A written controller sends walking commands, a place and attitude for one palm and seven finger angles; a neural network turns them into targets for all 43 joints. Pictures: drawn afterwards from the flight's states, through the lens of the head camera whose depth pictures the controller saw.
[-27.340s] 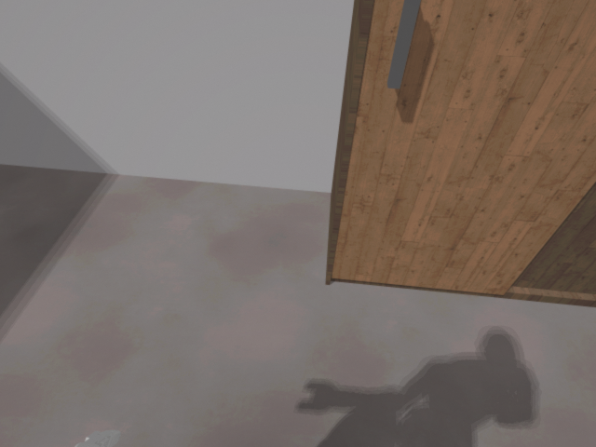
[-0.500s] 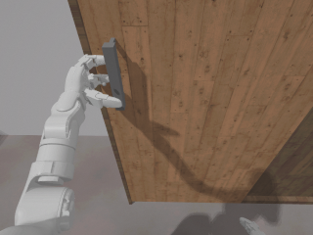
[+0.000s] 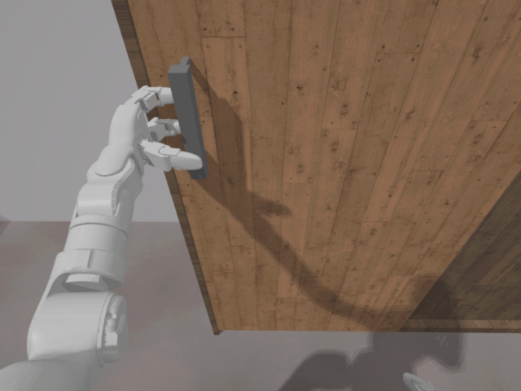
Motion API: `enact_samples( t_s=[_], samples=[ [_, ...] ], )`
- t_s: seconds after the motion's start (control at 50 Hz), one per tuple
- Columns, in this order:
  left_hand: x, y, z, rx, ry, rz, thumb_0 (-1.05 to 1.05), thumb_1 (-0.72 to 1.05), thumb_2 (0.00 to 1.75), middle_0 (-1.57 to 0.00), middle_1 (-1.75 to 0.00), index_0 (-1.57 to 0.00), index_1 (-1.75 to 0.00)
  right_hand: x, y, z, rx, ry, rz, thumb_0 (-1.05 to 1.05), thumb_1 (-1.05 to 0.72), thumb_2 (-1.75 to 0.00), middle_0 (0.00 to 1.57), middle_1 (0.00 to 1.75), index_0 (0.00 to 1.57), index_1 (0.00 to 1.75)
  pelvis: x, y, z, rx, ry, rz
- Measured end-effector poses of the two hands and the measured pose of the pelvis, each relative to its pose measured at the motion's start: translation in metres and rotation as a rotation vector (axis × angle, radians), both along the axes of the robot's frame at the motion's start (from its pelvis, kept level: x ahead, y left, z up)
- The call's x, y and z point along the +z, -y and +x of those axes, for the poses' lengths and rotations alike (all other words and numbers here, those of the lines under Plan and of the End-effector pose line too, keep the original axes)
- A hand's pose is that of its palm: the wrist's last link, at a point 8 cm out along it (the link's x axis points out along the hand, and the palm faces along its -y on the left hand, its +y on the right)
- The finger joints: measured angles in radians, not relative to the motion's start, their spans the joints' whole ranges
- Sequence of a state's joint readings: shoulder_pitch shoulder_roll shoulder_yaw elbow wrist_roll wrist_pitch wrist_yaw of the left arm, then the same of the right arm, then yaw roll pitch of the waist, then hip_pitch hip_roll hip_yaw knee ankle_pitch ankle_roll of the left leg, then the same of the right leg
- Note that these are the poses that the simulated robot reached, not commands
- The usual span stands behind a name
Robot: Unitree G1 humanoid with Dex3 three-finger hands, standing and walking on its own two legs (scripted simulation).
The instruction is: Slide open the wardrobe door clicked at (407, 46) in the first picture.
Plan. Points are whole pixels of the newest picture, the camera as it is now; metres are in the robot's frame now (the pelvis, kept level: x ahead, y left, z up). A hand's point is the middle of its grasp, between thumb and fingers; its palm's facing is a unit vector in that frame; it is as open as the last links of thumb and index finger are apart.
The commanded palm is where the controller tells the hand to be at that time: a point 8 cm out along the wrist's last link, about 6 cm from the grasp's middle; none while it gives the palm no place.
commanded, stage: slide the fingers in behind the handle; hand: left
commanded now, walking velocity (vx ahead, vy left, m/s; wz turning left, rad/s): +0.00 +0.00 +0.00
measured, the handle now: (193, 121) +0.47 +0.13 +0.20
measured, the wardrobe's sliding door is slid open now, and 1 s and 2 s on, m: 0.00 0.00 0.00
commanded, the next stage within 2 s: move the hooked fingers beside the handle in 0.82 s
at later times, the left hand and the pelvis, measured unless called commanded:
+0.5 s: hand (188, 137) +0.42 +0.13 +0.21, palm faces +0.00 -1.00 +0.01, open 14.0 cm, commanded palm +0.39 +0.18 +0.20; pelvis +0.00 +0.01 +0.00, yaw -1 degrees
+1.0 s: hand (195, 141) +0.41 +0.11 +0.21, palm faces +0.03 -1.00 +0.00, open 14.2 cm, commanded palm +0.39 +0.17 +0.20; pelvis +0.01 +0.00 +0.00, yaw +0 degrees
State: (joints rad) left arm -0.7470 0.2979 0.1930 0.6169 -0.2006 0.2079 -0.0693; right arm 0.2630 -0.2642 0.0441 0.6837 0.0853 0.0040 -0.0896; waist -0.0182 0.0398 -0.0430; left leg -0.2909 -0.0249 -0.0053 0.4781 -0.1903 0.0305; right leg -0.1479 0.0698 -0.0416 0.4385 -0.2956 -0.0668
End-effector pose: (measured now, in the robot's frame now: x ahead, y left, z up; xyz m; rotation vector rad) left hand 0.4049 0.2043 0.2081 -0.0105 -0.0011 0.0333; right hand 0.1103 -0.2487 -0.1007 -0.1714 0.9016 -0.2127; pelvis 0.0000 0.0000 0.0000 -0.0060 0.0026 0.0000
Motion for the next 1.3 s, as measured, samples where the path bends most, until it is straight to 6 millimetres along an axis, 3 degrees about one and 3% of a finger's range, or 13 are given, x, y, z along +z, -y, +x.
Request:
enact_samples(
  t_s=[0.3,0.56,0.7,1.0,1.3],
  samples=[
    [-0.007,0.004,-0.006,-0.015,0.017,-0.009,-0.01,-0.50,0.30,-0.33,-1.21,-0.32,-1.22,0.004,-0.009,-0.007,-0.020,0.031,0.015,0.01,-0.90,-0.90,0.20,0.30,0.20,0.30,0.000,-0.007,-0.002,-0.016,0.006,-0.003],
    [0.002,0.029,-0.006,-0.042,0.044,-0.013,-0.01,-0.50,0.30,-0.30,-1.20,-0.30,-1.20,0.007,-0.022,0.014,0.009,0.063,0.027,0.01,-0.90,-0.90,0.20,0.30,0.20,0.30,0.001,-0.013,0.003,-0.019,0.012,-0.001],
    [-0.005,0.029,-0.011,-0.014,0.005,-0.010,-0.01,-0.50,0.30,-0.30,-1.20,-0.30,-1.20,0.011,-0.025,0.026,0.019,0.082,0.042,0.01,-0.90,-0.90,0.20,0.30,0.20,0.30,0.002,-0.011,0.008,-0.025,0.024,0.002],
    [0.000,0.036,-0.019,-0.008,0.011,0.008,-0.01,-0.50,0.30,-0.28,-1.19,-0.26,-1.19,0.014,-0.019,0.042,0.057,0.086,0.028,0.01,-0.90,-0.90,0.20,0.30,0.20,0.30,0.002,-0.003,0.007,-0.002,0.036,0.005],
    [-0.002,0.024,-0.017,0.010,0.012,0.003,-0.01,-0.50,0.30,-0.30,-1.20,-0.30,-1.20,0.007,-0.002,0.025,0.020,0.042,0.026,0.01,-0.90,-0.90,0.20,0.30,0.20,0.30,0.002,0.006,0.009,-0.011,0.030,0.011]
  ],
)
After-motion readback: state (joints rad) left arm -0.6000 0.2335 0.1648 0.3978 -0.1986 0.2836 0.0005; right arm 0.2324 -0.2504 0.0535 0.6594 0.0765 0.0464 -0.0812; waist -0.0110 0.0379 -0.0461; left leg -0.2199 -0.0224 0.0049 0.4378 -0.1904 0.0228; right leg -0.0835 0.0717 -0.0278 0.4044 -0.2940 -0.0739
